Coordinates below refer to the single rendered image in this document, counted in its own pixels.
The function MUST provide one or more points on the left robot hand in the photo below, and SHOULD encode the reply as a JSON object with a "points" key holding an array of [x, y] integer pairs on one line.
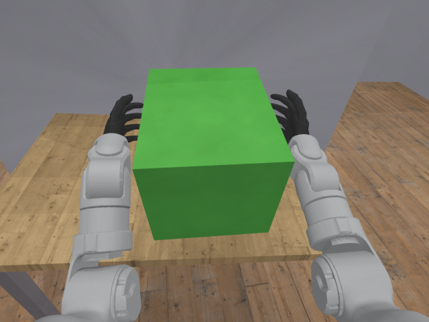
{"points": [[117, 120]]}

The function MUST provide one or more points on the left robot upper arm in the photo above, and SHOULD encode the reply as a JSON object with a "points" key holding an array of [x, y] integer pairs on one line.
{"points": [[101, 294]]}

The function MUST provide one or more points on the right robot forearm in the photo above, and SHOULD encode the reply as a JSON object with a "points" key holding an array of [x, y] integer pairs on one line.
{"points": [[331, 225]]}

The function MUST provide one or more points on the right robot hand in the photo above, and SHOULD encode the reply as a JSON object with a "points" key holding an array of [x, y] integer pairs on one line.
{"points": [[295, 122]]}

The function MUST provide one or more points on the right robot upper arm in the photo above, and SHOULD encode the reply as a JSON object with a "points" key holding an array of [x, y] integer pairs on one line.
{"points": [[353, 287]]}

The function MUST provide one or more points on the carton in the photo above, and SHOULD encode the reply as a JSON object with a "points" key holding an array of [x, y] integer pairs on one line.
{"points": [[211, 158]]}

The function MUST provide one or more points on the table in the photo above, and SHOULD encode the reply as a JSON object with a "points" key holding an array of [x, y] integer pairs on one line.
{"points": [[39, 215]]}

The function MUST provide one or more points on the left robot forearm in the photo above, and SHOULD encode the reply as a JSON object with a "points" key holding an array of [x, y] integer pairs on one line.
{"points": [[105, 199]]}

